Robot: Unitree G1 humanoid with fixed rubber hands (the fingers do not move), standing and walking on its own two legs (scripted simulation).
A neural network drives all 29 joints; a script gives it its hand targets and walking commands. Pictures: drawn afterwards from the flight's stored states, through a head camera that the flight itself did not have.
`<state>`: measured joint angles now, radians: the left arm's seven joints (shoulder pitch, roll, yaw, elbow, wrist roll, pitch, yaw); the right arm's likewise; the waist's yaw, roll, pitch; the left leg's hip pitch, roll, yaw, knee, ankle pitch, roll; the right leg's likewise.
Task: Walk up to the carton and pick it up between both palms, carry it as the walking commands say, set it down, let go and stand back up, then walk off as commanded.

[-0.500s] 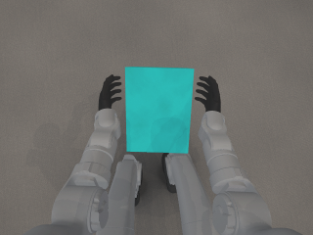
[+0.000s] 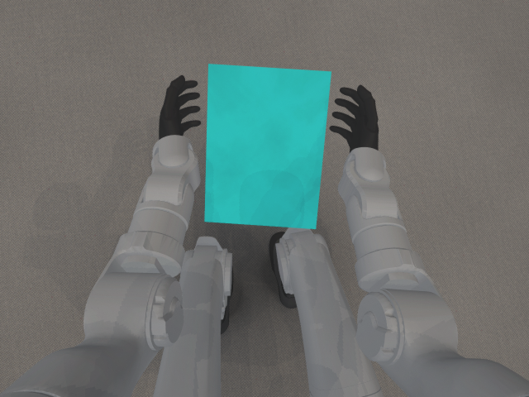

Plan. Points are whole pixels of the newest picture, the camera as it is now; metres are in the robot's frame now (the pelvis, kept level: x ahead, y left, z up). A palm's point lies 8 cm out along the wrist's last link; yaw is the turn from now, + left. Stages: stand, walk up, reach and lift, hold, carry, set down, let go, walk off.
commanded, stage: set down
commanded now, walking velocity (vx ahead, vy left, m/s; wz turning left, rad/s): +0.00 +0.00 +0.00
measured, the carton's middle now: (265, 147) +0.45 -0.05 -0.25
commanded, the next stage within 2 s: none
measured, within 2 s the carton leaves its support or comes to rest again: neither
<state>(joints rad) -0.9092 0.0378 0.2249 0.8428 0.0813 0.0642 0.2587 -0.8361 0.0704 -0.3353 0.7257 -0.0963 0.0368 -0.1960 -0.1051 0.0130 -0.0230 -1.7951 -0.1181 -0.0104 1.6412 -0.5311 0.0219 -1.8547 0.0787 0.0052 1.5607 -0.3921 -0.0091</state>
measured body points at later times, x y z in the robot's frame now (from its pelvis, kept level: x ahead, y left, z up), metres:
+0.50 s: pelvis -0.02 +0.00 -0.07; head +0.32 -0.02 +0.23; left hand +0.49 +0.08 -0.23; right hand +0.41 -0.18 -0.26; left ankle +0.08 +0.09 -0.51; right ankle +0.13 -0.10 -0.51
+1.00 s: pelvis -0.04 +0.00 -0.13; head +0.31 -0.02 +0.14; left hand +0.50 +0.10 -0.30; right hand +0.47 -0.18 -0.30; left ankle +0.08 +0.09 -0.51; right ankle +0.13 -0.10 -0.51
